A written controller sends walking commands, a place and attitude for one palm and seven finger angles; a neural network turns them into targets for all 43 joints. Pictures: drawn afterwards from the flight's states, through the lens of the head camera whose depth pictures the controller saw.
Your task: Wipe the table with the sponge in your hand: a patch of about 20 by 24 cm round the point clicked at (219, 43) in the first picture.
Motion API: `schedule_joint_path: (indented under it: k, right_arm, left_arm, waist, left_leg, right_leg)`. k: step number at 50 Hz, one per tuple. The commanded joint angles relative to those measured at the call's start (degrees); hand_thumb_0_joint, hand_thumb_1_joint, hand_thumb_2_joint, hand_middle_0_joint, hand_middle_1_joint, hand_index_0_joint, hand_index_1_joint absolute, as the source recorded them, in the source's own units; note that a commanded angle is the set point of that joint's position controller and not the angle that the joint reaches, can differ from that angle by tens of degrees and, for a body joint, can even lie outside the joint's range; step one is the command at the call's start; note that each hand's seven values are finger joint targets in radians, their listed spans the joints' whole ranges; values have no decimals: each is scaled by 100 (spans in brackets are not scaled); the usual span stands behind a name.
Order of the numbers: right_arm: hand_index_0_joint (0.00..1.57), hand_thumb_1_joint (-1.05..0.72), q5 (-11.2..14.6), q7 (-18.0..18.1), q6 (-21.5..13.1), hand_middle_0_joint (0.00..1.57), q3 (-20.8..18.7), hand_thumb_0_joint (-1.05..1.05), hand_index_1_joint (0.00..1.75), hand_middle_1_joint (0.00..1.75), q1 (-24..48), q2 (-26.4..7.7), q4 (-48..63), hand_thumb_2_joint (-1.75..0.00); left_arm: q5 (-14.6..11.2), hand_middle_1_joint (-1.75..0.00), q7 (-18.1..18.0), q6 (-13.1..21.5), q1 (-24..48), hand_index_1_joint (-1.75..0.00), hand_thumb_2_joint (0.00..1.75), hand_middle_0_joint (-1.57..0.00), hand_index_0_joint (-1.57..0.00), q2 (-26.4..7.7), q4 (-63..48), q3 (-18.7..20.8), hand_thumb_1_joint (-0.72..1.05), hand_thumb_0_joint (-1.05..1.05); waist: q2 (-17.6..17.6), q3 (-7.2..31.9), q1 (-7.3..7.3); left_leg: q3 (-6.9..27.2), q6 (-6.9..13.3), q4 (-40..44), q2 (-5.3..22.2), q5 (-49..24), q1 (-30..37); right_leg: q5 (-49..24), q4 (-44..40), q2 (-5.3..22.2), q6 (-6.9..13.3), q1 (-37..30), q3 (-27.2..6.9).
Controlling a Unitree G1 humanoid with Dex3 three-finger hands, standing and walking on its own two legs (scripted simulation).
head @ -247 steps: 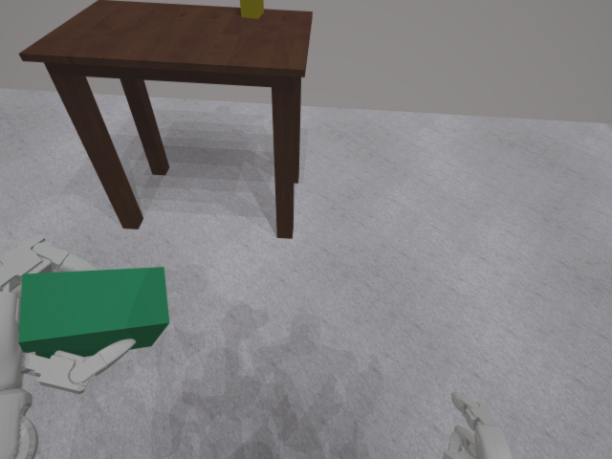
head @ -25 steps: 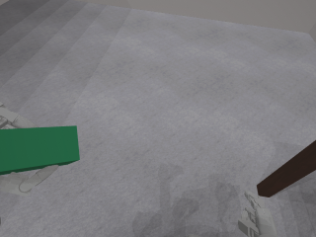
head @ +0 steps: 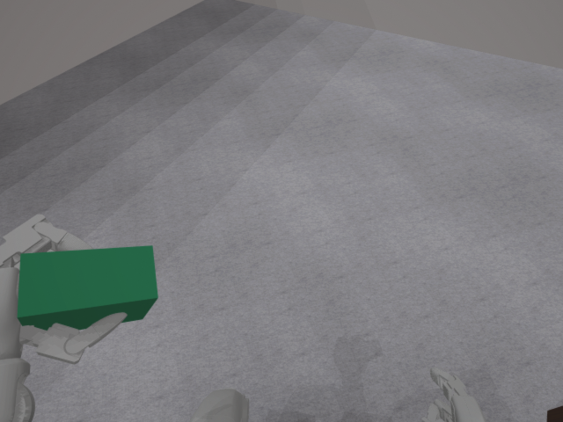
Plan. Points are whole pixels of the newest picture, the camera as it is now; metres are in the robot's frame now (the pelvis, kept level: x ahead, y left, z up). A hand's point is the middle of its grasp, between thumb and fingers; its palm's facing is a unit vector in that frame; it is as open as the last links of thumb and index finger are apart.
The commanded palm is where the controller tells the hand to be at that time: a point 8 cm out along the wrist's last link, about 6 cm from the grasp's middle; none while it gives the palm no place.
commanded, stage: walk to a spot facing it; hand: left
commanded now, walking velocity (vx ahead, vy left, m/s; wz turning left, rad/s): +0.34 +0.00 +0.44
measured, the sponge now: (110, 289) +0.22 +0.20 +0.14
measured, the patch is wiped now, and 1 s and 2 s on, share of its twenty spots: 0.00 0.00 0.00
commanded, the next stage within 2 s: turn to face it in 0.52 s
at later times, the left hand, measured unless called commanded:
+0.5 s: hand (20, 234) +0.26 +0.29 +0.19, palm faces +0.51 -0.73 -0.45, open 9.6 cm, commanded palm +0.21 +0.33 +0.17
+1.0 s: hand (92, 164) +0.39 +0.28 +0.17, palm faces +0.44 -0.80 -0.41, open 9.6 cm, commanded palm +0.33 +0.31 +0.17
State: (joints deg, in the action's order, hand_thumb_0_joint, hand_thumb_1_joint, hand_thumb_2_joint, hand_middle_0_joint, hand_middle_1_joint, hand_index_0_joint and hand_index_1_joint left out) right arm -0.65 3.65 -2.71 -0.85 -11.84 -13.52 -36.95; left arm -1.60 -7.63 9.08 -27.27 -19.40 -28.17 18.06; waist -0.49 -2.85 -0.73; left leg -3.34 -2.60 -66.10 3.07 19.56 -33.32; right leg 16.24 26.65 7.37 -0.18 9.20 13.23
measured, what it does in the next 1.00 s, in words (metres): walks ahead: left foot, then right foot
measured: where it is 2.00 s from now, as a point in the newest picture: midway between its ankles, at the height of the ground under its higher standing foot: outside the picture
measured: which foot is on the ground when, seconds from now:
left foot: up 0.00-0.16, down 0.18-0.56, up 0.58-0.88, down 0.90-1.00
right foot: down 0.00-0.18, up 0.20-0.54, down 0.56-0.92, up 0.94-1.00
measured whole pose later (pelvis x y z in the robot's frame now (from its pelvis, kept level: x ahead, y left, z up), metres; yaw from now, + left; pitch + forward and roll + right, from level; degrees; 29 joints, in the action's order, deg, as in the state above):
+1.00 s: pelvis +0.17 +0.03 -0.01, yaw -1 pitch +0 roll +0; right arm -0.2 3.1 -2.4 -1.4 -9.3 -11.7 -31.2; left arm -1.3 -9.2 12.4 -23.7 -22.7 -28.8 23.1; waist -1.9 -3.2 -1.7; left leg -10.9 -0.2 -33.1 6.0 16.1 -16.2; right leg 28.0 52.0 0.7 -1.2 23.0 3.9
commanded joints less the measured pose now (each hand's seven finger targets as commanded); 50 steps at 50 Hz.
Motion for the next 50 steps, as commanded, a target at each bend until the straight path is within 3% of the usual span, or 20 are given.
schedule_joint_path:
  k: [1,5,7,8,9,10,12,17,26,27,28,29,31,33,35,42,44,46,47,50]
  right_arm:
    - [20,-90,2,66,-318,20,-176,0,30,30,643,-310,1198,-90]
    - [20,-90,16,64,-361,20,-222,0,30,30,457,-286,1355,-90]
    - [20,-90,43,119,-353,20,-302,0,30,30,172,-388,1345,-90]
    - [20,-90,94,121,-366,20,-358,0,30,30,146,-530,1403,-90]
    - [20,-90,101,42,-390,20,-355,0,30,30,236,-615,1422,-90]
    - [20,-90,128,-71,-451,20,-321,0,30,30,281,-579,1278,-90]
    - [20,-90,183,-106,-430,20,-385,0,30,30,415,-549,1173,-90]
    - [20,-90,138,-143,-656,20,-227,0,30,30,416,-351,1005,-90]
    - [20,-90,113,90,-468,20,-80,0,30,30,529,-313,891,-90]
    - [20,-90,132,81,-429,20,-68,0,30,30,549,-265,879,-90]
    - [20,-90,141,64,-366,20,-37,0,30,30,490,-89,911,-90]
    - [20,-90,116,60,-430,20,-20,0,30,30,735,-215,1043,-90]
    - [20,-90,111,-25,-429,20,-120,0,30,30,705,-350,919,-90]
    - [20,-90,117,-44,-279,20,-29,0,30,30,844,-271,874,-90]
    - [20,-90,76,-17,-224,20,23,0,30,30,845,-208,960,-90]
    - [20,-90,66,39,-223,20,-142,0,30,30,489,-349,1215,-90]
    - [20,-90,108,70,-194,20,-224,0,30,30,420,-484,1301,-90]
    - [20,-90,81,46,-213,20,-225,0,30,30,411,-506,1336,-90]
    - [20,-90,6,7,-227,20,-202,0,30,30,453,-488,1360,-90]
    - [20,-90,84,-188,-271,20,-257,0,30,30,391,-586,1362,-90]
  left_arm:
    - [-87,-160,-271,383,318,-160,130,-120,-120,-1282,-1360,1010,10,0]
    - [-108,-160,-423,338,434,-160,130,-120,-120,-1158,-1767,957,10,0]
    - [-107,-160,-472,389,611,-160,130,-120,-120,-1075,-1916,851,10,0]
    - [-107,-160,-458,480,512,-160,130,-120,-120,-927,-1984,699,10,0]
    - [-85,-160,-476,616,600,-160,130,-120,-120,-968,-2217,719,10,0]
    - [65,-160,-387,722,910,-160,130,-120,-120,-1366,-1857,907,10,0]
    - [73,-160,-297,689,607,-160,130,-120,-120,-1462,-2043,1157,10,0]
    - [-39,-160,-190,742,43,-160,130,-120,-120,-1019,-2200,914,10,0]
    - [21,-160,-142,450,821,-160,130,-120,-120,-951,-787,687,10,0]
    - [68,-160,-149,427,986,-160,130,-120,-120,-1008,-820,650,10,0]
    - [137,-160,-170,377,994,-160,130,-120,-120,-1188,-791,677,10,0]
    - [45,-160,-198,400,1191,-160,130,-120,-120,-1428,-960,910,10,0]
    - [-47,-160,-149,532,918,-160,130,-120,-120,-1422,-1161,978,10,0]
    - [0,-160,-180,623,735,-160,130,-120,-120,-1457,-1538,1127,10,0]
    - [-2,-160,-229,641,417,-160,130,-120,-120,-1340,-1595,1142,10,0]
    - [-67,-160,-344,609,336,-160,130,-120,-120,-1211,-1552,1070,10,0]
    - [-46,-160,-306,624,616,-160,130,-120,-120,-1144,-1578,951,10,0]
    - [-33,-160,-234,681,341,-160,130,-120,-120,-1169,-1131,1026,10,0]
    - [12,-160,-192,723,403,-160,130,-120,-120,-1195,-1205,940,10,0]
    - [61,-160,-103,704,671,-160,130,-120,-120,-995,-1699,629,10,0]
  waist:
    - [-871,380,-156]
    - [-1133,674,-159]
    - [-275,1168,164]
    - [1228,1318,293]
    - [2430,1377,203]
    - [1656,1185,197]
    - [1448,962,166]
    - [1502,828,45]
    - [743,761,0]
    - [240,907,-8]
    - [-1120,1062,21]
    - [-1623,871,-55]
    - [-1037,543,-32]
    - [-280,524,26]
    - [-463,704,71]
    - [-338,1205,31]
    - [216,1154,90]
    - [1770,1065,-7]
    - [1842,897,-10]
    - [1444,798,-5]
  left_leg:
    - [-545,82,1699,111,4,184]
    - [-918,203,3079,-111,234,1091]
    - [-997,328,3980,-347,-413,2607]
    - [380,729,4284,515,-1022,3753]
    - [2637,1530,4508,1980,-3356,4425]
    - [3104,1812,4663,2284,-2682,3857]
    - [2585,1875,4663,1994,-1812,3352]
    - [742,1237,4974,1292,-1695,2358]
    - [130,825,3699,1095,-1171,2055]
    - [-87,703,2625,825,-941,1638]
    - [-443,476,947,175,124,474]
    - [-7,278,-219,-246,1312,-455]
    - [515,135,-831,119,646,-382]
    - [364,24,-233,329,438,-39]
    - [32,42,902,316,273,647]
    - [-559,-35,3655,20,-741,2039]
    - [-60,178,4273,670,-1447,2804]
    - [1500,1046,4651,2366,-3312,3185]
    - [1751,1249,4715,2611,-3560,2971]
    - [255,902,4224,2123,-4310,3219]
  right_leg:
    - [-1115,-1054,1346,589,-356,-739]
    - [-1113,-414,1395,614,-473,-673]
    - [-1668,1486,945,244,14,-125]
    - [-610,3098,451,-96,1262,25]
    - [2059,4517,-316,-289,2676,-298]
    - [1949,5000,-88,-103,3005,-1029]
    - [1426,5178,146,-209,3467,-1273]
    - [314,3211,-13,-291,2306,-710]
    - [-185,58,-675,-196,74,-94]
    - [-296,-283,-284,12,-490,-630]
    - [-547,-667,961,561,-1191,-2538]
    - [-792,-1112,1804,1011,-1114,-3997]
    - [147,-1297,1791,1072,-341,-3656]
    - [-771,-1069,1419,1039,124,-2489]
    - [-1447,-897,1057,923,436,-1693]
    - [-2182,-28,627,694,225,-1963]
    - [-1470,726,167,292,855,-1750]
    - [1675,2547,-599,-160,2131,-1092]
    - [1836,3289,-505,-178,2232,-1215]
    - [916,3088,-369,-221,2364,-1042]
